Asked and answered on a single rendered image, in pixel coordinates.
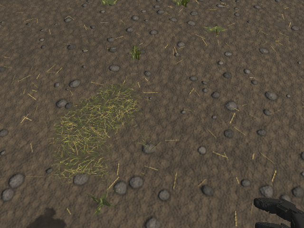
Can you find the robot right hand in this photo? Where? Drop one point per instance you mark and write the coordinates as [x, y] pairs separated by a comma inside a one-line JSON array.
[[282, 208]]

